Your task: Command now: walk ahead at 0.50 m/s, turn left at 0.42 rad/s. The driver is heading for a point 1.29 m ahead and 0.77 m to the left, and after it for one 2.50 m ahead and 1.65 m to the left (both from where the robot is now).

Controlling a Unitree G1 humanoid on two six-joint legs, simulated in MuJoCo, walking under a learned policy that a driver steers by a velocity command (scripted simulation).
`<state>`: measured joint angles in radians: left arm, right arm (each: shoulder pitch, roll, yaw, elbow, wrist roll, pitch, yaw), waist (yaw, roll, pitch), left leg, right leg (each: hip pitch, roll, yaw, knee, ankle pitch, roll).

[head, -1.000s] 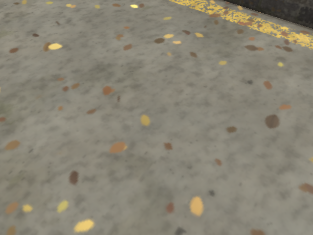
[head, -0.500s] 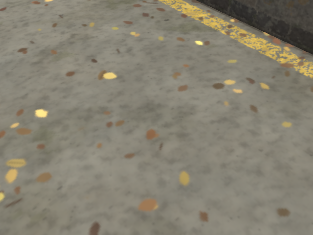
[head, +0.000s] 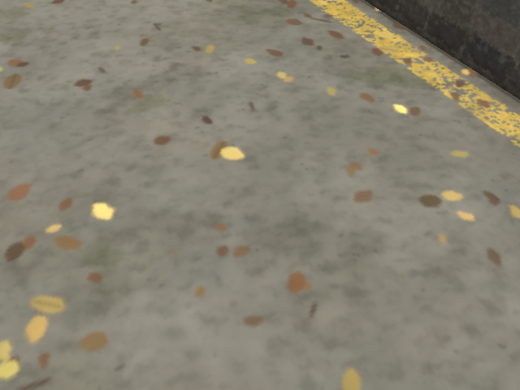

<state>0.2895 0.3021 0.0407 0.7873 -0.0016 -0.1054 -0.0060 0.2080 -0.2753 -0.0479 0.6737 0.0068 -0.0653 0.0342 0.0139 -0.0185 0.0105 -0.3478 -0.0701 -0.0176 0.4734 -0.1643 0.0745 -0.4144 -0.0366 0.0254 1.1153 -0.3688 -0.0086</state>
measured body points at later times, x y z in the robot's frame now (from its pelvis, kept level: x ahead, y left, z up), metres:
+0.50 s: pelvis +0.26 -0.03 +0.00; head +0.28 -0.04 +0.45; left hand +0.34 +0.27 -0.08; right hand +0.41 -0.29 -0.12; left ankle +0.15 +0.08 -0.65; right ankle +0.32 -0.13 -0.74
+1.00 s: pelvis +0.47 +0.12 -0.01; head +0.50 +0.16 +0.44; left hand +0.40 +0.42 -0.12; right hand +0.75 -0.02 -0.09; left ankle +0.48 +0.21 -0.74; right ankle +0.47 -0.07 -0.64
